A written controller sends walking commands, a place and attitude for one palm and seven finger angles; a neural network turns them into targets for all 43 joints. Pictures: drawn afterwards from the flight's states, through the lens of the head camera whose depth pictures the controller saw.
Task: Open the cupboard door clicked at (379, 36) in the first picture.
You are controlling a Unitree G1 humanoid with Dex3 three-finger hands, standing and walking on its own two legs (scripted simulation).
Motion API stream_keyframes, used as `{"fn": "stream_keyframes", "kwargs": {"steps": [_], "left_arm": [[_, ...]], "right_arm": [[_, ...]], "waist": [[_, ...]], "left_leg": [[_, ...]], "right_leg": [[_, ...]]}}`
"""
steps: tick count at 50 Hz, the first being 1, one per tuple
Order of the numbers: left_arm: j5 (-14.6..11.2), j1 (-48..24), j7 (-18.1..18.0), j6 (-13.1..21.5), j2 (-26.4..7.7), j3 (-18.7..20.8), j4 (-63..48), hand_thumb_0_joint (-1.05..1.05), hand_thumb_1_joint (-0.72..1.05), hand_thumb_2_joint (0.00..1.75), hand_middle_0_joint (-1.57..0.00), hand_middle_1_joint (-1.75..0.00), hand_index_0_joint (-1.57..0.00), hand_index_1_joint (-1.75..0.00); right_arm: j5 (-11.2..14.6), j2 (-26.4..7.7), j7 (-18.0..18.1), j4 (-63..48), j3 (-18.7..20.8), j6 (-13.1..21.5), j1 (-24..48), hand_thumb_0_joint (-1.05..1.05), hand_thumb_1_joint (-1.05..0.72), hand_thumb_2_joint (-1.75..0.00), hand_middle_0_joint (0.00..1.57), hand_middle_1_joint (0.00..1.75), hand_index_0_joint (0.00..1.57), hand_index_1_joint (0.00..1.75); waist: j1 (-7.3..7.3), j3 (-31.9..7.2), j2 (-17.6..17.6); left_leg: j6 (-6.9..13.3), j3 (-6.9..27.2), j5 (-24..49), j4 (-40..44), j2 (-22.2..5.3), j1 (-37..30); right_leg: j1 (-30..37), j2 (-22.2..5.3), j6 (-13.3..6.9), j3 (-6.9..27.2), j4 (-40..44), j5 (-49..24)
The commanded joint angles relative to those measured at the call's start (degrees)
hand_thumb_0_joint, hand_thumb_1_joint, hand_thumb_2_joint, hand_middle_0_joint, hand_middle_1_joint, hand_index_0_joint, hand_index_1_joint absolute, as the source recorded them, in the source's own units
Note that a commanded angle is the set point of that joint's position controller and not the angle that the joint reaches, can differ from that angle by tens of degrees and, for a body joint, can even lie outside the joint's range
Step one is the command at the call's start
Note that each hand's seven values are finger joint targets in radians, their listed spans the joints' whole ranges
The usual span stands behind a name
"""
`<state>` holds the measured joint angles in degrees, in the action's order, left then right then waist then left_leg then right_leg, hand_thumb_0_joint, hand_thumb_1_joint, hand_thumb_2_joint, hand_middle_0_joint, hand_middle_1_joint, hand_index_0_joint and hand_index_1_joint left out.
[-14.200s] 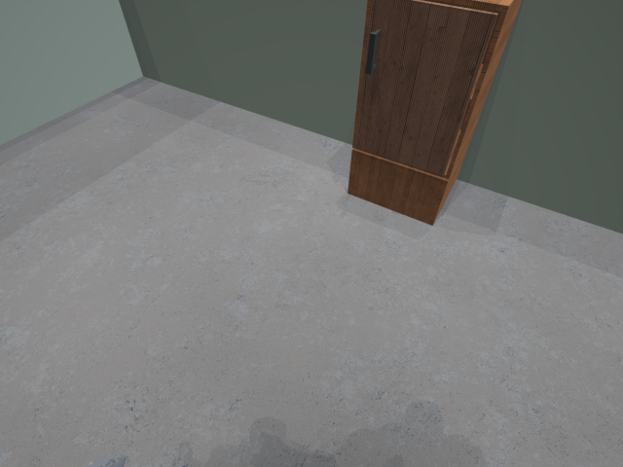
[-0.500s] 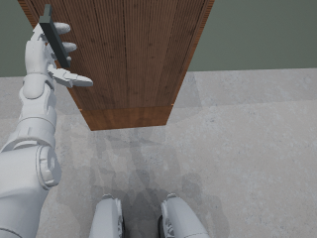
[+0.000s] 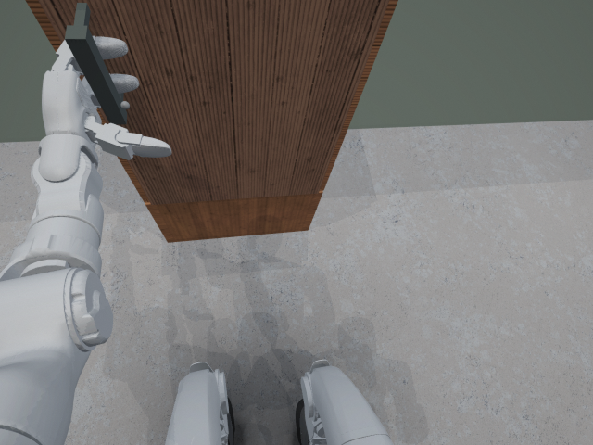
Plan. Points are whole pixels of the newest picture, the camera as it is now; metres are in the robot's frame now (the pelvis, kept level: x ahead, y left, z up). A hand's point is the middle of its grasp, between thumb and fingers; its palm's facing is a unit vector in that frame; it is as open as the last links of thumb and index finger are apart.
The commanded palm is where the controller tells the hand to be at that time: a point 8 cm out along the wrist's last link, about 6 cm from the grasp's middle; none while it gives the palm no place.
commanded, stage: close the thumb around the handle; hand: left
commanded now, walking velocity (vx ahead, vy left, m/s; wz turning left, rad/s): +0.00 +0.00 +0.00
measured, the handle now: (101, 69) +0.58 +0.19 +0.08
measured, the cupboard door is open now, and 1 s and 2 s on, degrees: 0 3 43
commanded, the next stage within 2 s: pull the door open along its arc in 0.64 s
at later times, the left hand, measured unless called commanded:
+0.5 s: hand (125, 103) +0.54 +0.17 +0.06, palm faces +0.04 -1.00 -0.02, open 6.4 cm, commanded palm +0.52 +0.20 +0.06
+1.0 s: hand (129, 118) +0.52 +0.16 +0.06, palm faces +0.03 -1.00 +0.00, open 5.3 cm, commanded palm +0.47 +0.20 +0.06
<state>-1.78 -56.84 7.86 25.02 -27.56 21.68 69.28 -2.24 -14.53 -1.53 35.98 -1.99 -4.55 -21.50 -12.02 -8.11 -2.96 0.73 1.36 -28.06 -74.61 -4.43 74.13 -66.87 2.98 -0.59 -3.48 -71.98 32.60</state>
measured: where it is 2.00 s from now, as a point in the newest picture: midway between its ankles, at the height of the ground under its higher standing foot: outside the picture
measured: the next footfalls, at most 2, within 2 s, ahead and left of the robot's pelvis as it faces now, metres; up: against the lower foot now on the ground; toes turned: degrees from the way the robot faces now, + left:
none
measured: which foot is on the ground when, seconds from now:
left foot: down 0.00-1.00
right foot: down 0.00-1.00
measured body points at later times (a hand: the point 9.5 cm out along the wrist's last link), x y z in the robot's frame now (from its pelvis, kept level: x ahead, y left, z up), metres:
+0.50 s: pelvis +0.00 +0.00 +0.00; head +0.16 +0.03 +0.42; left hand +0.53 +0.22 +0.07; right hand +0.00 -0.26 -0.11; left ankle +0.05 +0.11 -0.61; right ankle +0.01 -0.12 -0.61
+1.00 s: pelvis +0.01 +0.00 +0.01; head +0.16 +0.02 +0.43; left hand +0.51 +0.21 +0.06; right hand +0.01 -0.26 -0.11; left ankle +0.05 +0.11 -0.61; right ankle +0.01 -0.12 -0.61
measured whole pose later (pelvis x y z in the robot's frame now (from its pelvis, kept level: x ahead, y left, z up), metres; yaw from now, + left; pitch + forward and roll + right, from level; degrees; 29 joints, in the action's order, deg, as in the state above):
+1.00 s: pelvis +0.01 +0.00 +0.01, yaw +0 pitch +26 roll -4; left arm -4.5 -49.0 7.3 25.0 -23.0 20.0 61.4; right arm -1.6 -13.9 -2.4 35.4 -1.1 -5.9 -21.6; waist -10.2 -8.6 -2.8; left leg 0.7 0.4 -28.4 -72.6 -4.3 70.8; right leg -64.1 2.9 -0.5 -2.4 -70.2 32.7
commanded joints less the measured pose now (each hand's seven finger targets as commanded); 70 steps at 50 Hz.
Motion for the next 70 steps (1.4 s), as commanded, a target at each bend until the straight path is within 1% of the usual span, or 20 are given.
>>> {"fn": "stream_keyframes", "kwargs": {"steps": [1,11,22,29,32,35,37,38,39,45,49,51,52,57,58,59,60,62,66,70], "left_arm": [[-0.7,-24.88,0.08,4.03,-13.85,1.53,-12.05,0.0,-0.28,0.4,-0.32,-1.22,-0.32,-1.22],[-0.75,-27.37,0.0,4.01,-9.64,-1.91,-12.85,0.0,0.28,0.64,-0.36,-1.28,-0.36,-1.28],[-0.25,-25.98,-0.76,3.81,-12.67,0.3,-12.01,0.0,0.9,0.9,-0.4,-1.35,-0.4,-1.35],[-1.02,-26.12,-0.2,3.33,-11.4,-0.39,-12.71,0.0,0.9,0.9,-0.4,-1.35,-0.4,-1.35],[-1.36,-23.99,-0.15,3.26,-14.43,2.66,-12.09,0.0,0.9,0.9,-0.4,-1.35,-0.4,-1.35],[-0.68,-25.26,-0.28,3.28,-14.67,2.11,-11.84,0.0,0.9,0.9,-0.4,-1.35,-0.4,-1.35],[-0.52,-24.11,-0.2,3.43,-15.91,3.03,-12.61,0.0,0.9,0.9,-0.4,-1.35,-0.4,-1.35],[-1.07,-25.3,0.01,3.5,-11.08,-0.63,-13.99,0.0,0.9,0.9,-0.4,-1.35,-0.4,-1.35],[-1.18,-24.63,0.05,3.45,-9.56,-1.34,-13.55,0.0,0.9,0.9,-0.4,-1.35,-0.4,-1.35],[-2.43,-15.88,-0.13,4.47,-8.36,-0.17,-17.31,0.0,0.9,0.9,-0.4,-1.35,-0.4,-1.35],[-3.93,-6.58,0.03,4.18,-4.47,-1.97,-20.86,0.0,0.9,0.9,-0.4,-1.35,-0.4,-1.35],[-4.7,-1.25,-0.21,4.56,-2.23,-2.87,-24.9,0.0,0.9,0.9,-0.4,-1.35,-0.4,-1.35],[-5.08,2.58,-0.3,4.23,-0.29,-3.85,-25.34,0.0,0.9,0.9,-0.4,-1.35,-0.4,-1.35],[-6.49,14.53,-1.38,4.82,4.5,-6.92,-35.02,0.0,0.9,0.9,-0.4,-1.35,-0.4,-1.35],[-11.11,16.37,-10.31,4.81,6.89,1.44,-38.41,0.0,0.9,0.9,-0.4,-1.35,-0.4,-1.35],[-9.35,20.63,-14.61,4.28,11.87,-3.93,-38.78,0.0,0.9,0.9,-0.4,-1.35,-0.4,-1.35],[-8.13,22.2,-18.51,4.39,11.92,-3.24,-39.68,0.0,0.9,0.9,-0.4,-1.35,-0.4,-1.35],[-3.37,24.3,-25.46,5.05,13.83,-5.63,-42.59,0.0,0.9,0.9,-0.4,-1.35,-0.4,-1.35],[4.95,26.25,-34.99,6.01,20.12,-12.67,-47.29,0.0,0.9,0.9,-0.4,-1.35,-0.4,-1.35],[6.44,28.27,-39.01,6.06,25.89,-18.12,-50.44,0.0,0.9,0.9,-0.4,-1.35,-0.4,-1.35]], "right_arm": [[0.11,-11.0,0.45,-1.99,3.73,0.44,-10.34,0.0,-0.9,-0.9,0.2,0.3,0.2,0.3],[-0.04,-10.92,0.44,-1.01,4.09,0.49,-10.51,0.0,-0.9,-0.9,0.2,0.3,0.2,0.3],[-0.12,-10.91,0.4,-1.74,3.69,0.14,-10.35,0.0,-0.9,-0.9,0.2,0.3,0.2,0.3],[0.03,-10.87,0.39,-1.65,3.89,0.08,-10.42,0.0,-0.9,-0.9,0.2,0.3,0.2,0.3],[0.05,-10.97,0.57,-1.89,3.77,0.03,-10.45,0.0,-0.9,-0.9,0.2,0.3,0.2,0.3],[-0.02,-10.7,0.56,-1.87,3.43,0.17,-10.46,0.0,-0.9,-0.9,0.2,0.3,0.2,0.3],[0.03,-10.81,0.61,-2.27,3.53,0.06,-10.19,0.0,-0.9,-0.9,0.2,0.3,0.2,0.3],[0.09,-10.23,0.4,-2.42,3.57,0.23,-9.92,0.0,-0.9,-0.9,0.2,0.3,0.2,0.3],[0.09,-10.19,0.26,-2.1,3.83,0.34,-10.03,0.0,-0.9,-0.9,0.2,0.3,0.2,0.3],[0.19,-10.17,-0.39,-3.02,4.42,0.02,-9.6,0.0,-0.9,-0.9,0.2,0.3,0.2,0.3],[1.09,-9.55,-0.68,-4.63,4.74,-0.6,-7.75,0.0,-0.9,-0.9,0.2,0.3,0.2,0.3],[1.45,-9.21,-0.9,-5.46,5.02,-0.52,-6.68,0.0,-0.9,-0.9,0.2,0.3,0.2,0.3],[1.63,-8.96,-1.0,-5.79,5.2,-0.62,-6.2,0.0,-0.9,-0.9,0.2,0.3,0.2,0.3],[2.24,-8.34,-1.19,-7.82,5.66,-0.34,-3.52,0.0,-0.9,-0.9,0.2,0.3,0.2,0.3],[1.61,-6.64,-0.85,-8.43,5.34,0.39,-1.76,0.0,-0.9,-0.9,0.2,0.3,0.2,0.3],[1.17,-6.22,-1.27,-8.77,5.08,0.93,-1.03,0.0,-0.9,-0.9,0.2,0.3,0.2,0.3],[0.67,-6.19,-1.53,-8.62,5.04,1.19,-1.14,0.0,-0.9,-0.9,0.2,0.3,0.2,0.3],[-0.55,-5.77,-2.19,-8.65,5.1,1.0,-0.26,0.0,-0.9,-0.9,0.2,0.3,0.2,0.3],[-2.15,-4.68,-2.9,-9.01,5.66,0.73,1.68,0.0,-0.9,-0.9,0.2,0.3,0.2,0.3],[-2.62,-3.99,-2.44,-9.23,5.88,1.27,4.33,0.0,-0.9,-0.9,0.2,0.3,0.2,0.3]], "waist": [[-0.16,-30.9,-7.94],[-1.63,-30.74,-9.02],[-1.0,-30.3,-7.77],[-1.22,-30.99,-7.85],[0.04,-31.47,-6.58],[-0.83,-29.13,-6.2],[0.01,-30.79,-6.82],[-0.92,-30.91,-7.37],[-0.85,-30.53,-7.54],[2.04,-33.6,-7.04],[3.59,-31.29,-2.88],[4.99,-31.76,-4.08],[5.04,-30.22,-1.82],[6.73,-26.66,0.24],[11.56,-26.53,0.29],[9.97,-24.64,-0.18],[10.24,-23.57,2.09],[10.26,-23.09,1.41],[9.78,-23.7,1.28],[9.26,-24.09,4.24]], "left_leg": [[1.25,2.89,19.19,6.28,2.07,-31.48],[0.99,4.01,20.07,6.41,1.77,-34.95],[1.3,3.15,20.32,6.0,2.01,-31.92],[1.28,3.14,20.31,6.05,2.03,-32.81],[1.35,2.55,20.19,5.88,2.16,-30.78],[1.69,2.3,18.74,5.65,2.19,-28.47],[1.53,2.14,19.34,5.67,2.18,-29.24],[1.57,2.02,19.7,5.72,2.34,-30.03],[1.25,2.45,19.69,5.95,2.18,-31.01],[0.92,2.14,23.49,7.34,2.44,-34.64],[1.03,0.81,21.68,9.05,2.96,-32.38],[0.71,0.53,22.93,10.12,3.12,-34.55],[0.79,0.25,22.6,10.5,3.17,-34.06],[0.74,-0.71,22.04,12.65,3.57,-34.19],[-0.07,-1.26,22.68,13.95,3.52,-33.53],[-0.44,-1.5,22.3,14.28,3.53,-33.55],[-0.53,-1.11,22.32,14.17,3.32,-32.53],[-0.66,-1.4,22.54,14.18,3.35,-32.48],[-0.72,-1.22,22.33,13.47,3.43,-33.36],[-0.41,-1.28,19.99,13.67,3.69,-33.47]], "right_leg": [[6.17,1.01,-0.8,1.12,9.91,-17.77],[2.43,0.9,-0.9,0.43,9.93,-16.96],[5.17,1.01,-0.78,0.95,9.84,-18.46],[5.35,1.08,-0.73,0.92,10.22,-18.58],[7.83,1.1,-0.65,1.28,10.08,-19.41],[7.66,1.11,-0.54,1.55,10.09,-18.86],[8.62,1.08,-0.55,1.67,10.0,-19.39],[8.24,1.1,-0.47,1.7,10.21,-20.13],[7.08,1.08,-0.63,1.18,10.13,-19.49],[10.39,1.09,-0.94,0.88,9.9,-22.82],[14.86,1.04,-0.52,1.17,11.37,-24.27],[15.68,0.93,-0.71,0.9,11.62,-25.44],[16.32,1.01,-0.58,0.86,12.2,-25.84],[19.48,0.74,-0.4,1.01,13.52,-27.64],[21.31,0.7,-0.26,0.21,13.68,-26.71],[20.46,0.75,-0.09,-0.01,13.83,-26.21],[20.34,0.66,-0.18,-0.29,13.38,-25.79],[20.14,0.28,-0.17,-0.01,12.72,-26.18],[20.01,-0.19,-0.53,0.17,12.08,-26.25],[22.3,-0.43,-0.57,0.55,13.5,-25.78]]}}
